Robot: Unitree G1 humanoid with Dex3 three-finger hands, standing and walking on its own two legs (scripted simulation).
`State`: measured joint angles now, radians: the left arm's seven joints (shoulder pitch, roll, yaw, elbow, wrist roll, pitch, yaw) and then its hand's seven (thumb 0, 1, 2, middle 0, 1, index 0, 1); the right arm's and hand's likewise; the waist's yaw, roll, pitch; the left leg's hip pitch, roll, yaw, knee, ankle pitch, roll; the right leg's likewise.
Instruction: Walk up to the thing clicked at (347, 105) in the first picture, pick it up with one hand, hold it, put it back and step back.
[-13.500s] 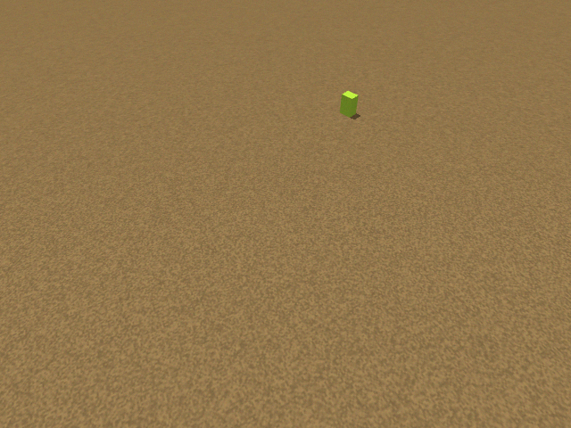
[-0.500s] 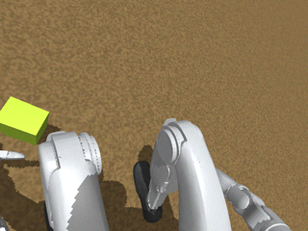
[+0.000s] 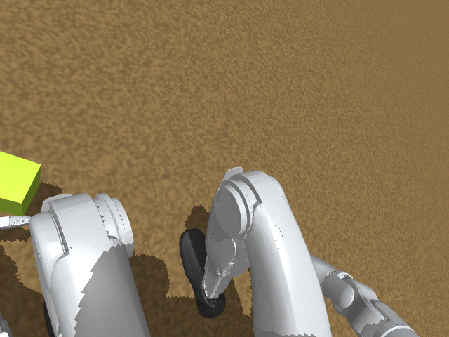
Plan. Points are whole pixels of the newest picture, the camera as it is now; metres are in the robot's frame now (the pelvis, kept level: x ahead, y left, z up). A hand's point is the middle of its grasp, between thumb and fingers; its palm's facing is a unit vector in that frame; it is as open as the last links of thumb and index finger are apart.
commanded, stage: rest palm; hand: left
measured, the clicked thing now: (1, 184) +0.39 +0.25 -0.21
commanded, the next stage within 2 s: close in 0.28 s
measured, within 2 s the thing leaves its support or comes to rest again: leaves its support in 1.52 s
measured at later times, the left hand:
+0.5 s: hand out of the picture +0.37 +0.28 -0.18, palm faces +0.37 -0.93 +0.01, open 16.1 cm
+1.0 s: hand out of the picture +0.39 +0.27 -0.17, palm faces +0.37 -0.93 +0.01, open 11.8 cm
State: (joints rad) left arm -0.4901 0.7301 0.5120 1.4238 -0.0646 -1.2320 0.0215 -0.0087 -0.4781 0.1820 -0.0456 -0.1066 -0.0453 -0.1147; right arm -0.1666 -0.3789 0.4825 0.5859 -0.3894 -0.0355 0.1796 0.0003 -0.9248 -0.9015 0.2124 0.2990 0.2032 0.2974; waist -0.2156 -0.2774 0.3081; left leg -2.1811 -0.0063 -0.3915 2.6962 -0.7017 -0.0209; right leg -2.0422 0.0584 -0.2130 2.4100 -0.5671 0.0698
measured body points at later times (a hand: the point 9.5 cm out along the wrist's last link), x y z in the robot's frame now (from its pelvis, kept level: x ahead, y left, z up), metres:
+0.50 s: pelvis +0.00 +0.00 +0.00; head +0.20 +0.21 +0.34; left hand +0.35 +0.32 -0.17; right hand +0.19 -0.23 -0.02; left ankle +0.09 +0.12 -0.24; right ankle +0.16 -0.13 -0.24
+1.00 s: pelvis +0.00 +0.00 +0.00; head +0.20 +0.21 +0.34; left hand +0.36 +0.32 -0.17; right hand +0.19 -0.23 -0.02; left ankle +0.09 +0.12 -0.24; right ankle +0.16 -0.13 -0.24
